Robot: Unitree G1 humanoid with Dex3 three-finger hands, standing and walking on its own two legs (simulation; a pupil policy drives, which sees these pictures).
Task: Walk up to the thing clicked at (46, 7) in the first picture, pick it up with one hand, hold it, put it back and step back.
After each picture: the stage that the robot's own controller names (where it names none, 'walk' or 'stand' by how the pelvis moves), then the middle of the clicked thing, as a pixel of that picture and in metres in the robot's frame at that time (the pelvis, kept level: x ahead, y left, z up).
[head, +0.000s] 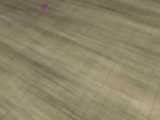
stand; (45, 8) +2.27 +0.51 -0.72
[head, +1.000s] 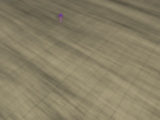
walk; (60, 18) +2.15 +0.22 -0.69
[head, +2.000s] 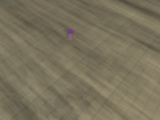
walk; (70, 34) +1.49 +0.03 -0.71
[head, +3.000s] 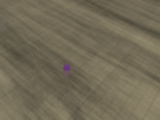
walk; (66, 70) +0.99 +0.08 -0.72
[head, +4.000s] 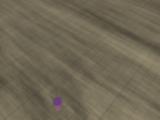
walk; (57, 104) +0.63 +0.15 -0.71
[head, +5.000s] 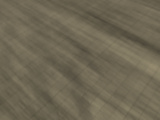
stand; out of the picture +0.42 +0.16 -0.71
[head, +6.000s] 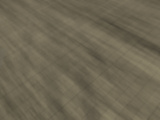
stand; out of the picture +0.36 +0.15 -0.72
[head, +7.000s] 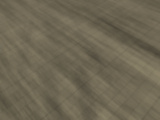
stand; out of the picture +0.36 +0.16 -0.71
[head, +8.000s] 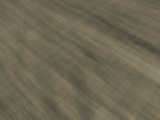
stand; out of the picture +0.35 +0.18 -0.71
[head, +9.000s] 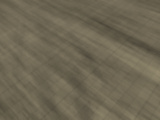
stand; out of the picture +0.37 +0.18 -0.72
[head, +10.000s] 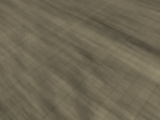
stand; out of the picture +0.36 +0.19 -0.72
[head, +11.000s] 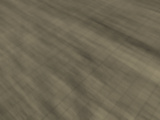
stand; out of the picture +0.35 +0.19 -0.72
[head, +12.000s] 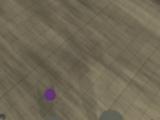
go down; (50, 96) +0.41 +0.16 -0.53
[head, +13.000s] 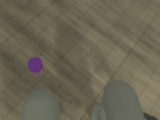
go down; (36, 67) +0.47 +0.16 -0.33
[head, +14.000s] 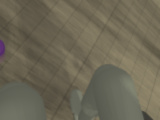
close in; out of the picture +0.46 +0.19 -0.26
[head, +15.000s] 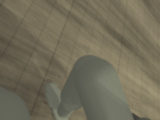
close; out of the picture +0.46 +0.22 -0.24
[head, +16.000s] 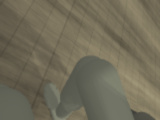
lift; out of the picture +0.44 +0.21 -0.24
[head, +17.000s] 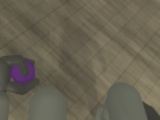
lift; (24, 76) +0.35 +0.20 -0.09
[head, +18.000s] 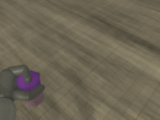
hold; (31, 89) +0.33 +0.17 +0.05
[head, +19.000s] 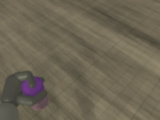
hold; (36, 94) +0.32 +0.17 +0.00
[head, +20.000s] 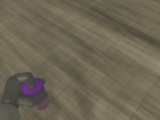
crouch; (36, 95) +0.32 +0.17 +0.00
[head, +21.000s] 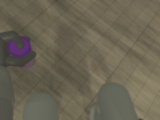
crouch; (23, 54) +0.45 +0.16 -0.10
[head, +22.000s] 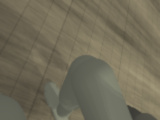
lower; out of the picture +0.46 +0.23 -0.24
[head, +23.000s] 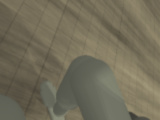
lower; out of the picture +0.47 +0.24 -0.25
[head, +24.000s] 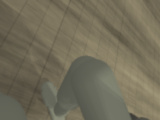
lower; out of the picture +0.47 +0.24 -0.25
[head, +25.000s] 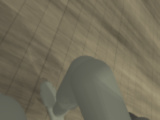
lower; out of the picture +0.47 +0.23 -0.25
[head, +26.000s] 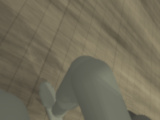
loosen; out of the picture +0.47 +0.21 -0.26
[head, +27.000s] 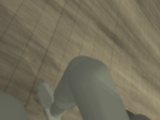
withdraw; out of the picture +0.46 +0.21 -0.26
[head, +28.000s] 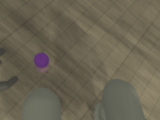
walk; (41, 63) +0.47 +0.14 -0.32
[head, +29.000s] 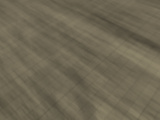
stand; out of the picture +0.38 +0.12 -0.65
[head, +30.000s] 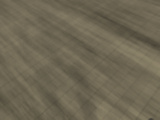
stand; out of the picture +0.39 +0.14 -0.67
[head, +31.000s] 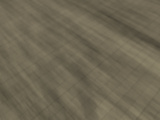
stand; out of the picture +0.39 +0.13 -0.68
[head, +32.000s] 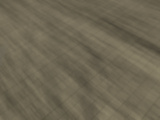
walk; out of the picture +0.40 +0.14 -0.72
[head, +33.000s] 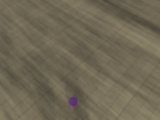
walk; (73, 103) +0.53 +0.07 -0.71
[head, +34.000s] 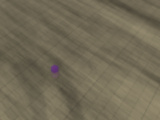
walk; (55, 71) +0.79 +0.18 -0.71
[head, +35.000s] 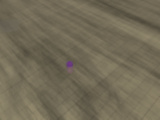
stand; (69, 67) +1.06 +0.17 -0.70
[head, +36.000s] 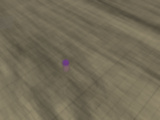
stand; (66, 65) +1.06 +0.16 -0.72
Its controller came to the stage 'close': yes
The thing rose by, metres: 0.71
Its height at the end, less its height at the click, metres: +0.00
